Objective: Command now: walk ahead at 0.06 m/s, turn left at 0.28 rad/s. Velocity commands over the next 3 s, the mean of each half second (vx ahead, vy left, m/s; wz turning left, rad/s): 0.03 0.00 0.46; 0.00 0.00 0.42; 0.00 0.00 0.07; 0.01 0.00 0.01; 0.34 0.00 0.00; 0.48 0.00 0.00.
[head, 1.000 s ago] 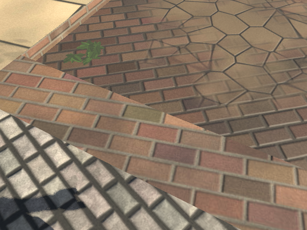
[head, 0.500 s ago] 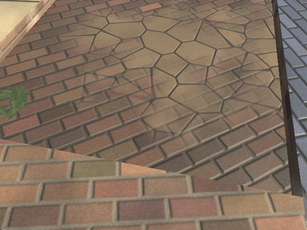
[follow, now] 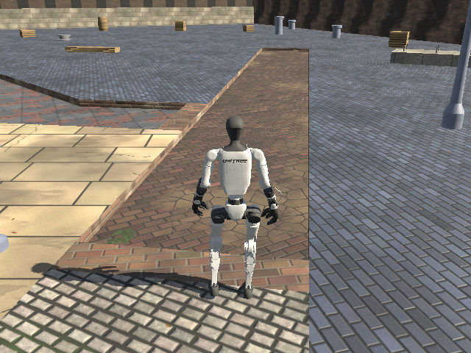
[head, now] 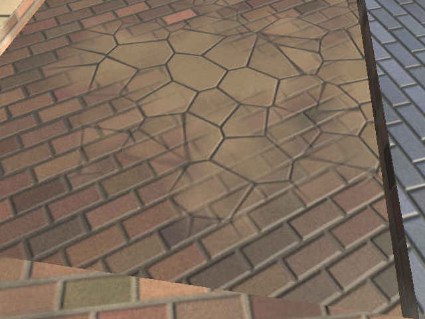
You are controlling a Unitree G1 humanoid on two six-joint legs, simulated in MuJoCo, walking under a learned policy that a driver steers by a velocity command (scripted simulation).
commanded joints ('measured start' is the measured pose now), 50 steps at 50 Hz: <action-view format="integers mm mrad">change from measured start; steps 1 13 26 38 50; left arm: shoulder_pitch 45 -87 3 40 70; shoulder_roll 214 133 142 180 179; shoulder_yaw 68 56 26 5 -3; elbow -62 -173 -88 -137 -63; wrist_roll -1 49 10 8 -14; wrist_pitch -11 43 55 131 147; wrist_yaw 17 94 83 75 50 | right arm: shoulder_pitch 28 46 0 -30 -51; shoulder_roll -114 -177 -225 -176 -134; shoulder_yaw -24 -75 -102 -82 -28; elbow -75 -121 -210 -192 -147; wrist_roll -2 27 10 46 24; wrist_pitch -26 -46 -20 172 150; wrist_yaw -46 -47 -21 -46 -75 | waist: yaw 38 4 -41 -23 -9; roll -103 61 75 -201 -135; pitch -69 -112 -115 -8 -41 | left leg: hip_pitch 33 471 449 -2 428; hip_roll -4 149 111 -190 -130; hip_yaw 1 -330 -451 -76 -70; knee -31 -508 -488 281 -524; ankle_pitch -15 748 502 -159 188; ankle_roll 38 411 415 66 117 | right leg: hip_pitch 104 -226 -66 197 124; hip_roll -426 -96 -81 -325 -289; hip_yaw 286 149 112 151 115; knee -141 583 181 -103 23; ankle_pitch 141 -422 -236 662 325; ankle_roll -265 127 143 -86 -11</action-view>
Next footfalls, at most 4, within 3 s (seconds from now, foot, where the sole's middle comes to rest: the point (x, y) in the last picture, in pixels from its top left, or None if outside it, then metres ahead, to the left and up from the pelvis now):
0.12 left None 0.07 0.15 -0.77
0.62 right None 0.11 -0.11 -0.77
1.00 left None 0.02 0.10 -0.77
2.64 right None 0.44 0.14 -0.77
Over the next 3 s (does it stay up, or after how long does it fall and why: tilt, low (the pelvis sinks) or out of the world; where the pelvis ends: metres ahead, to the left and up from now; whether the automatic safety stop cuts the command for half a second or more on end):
stays up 0.43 0.19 0.01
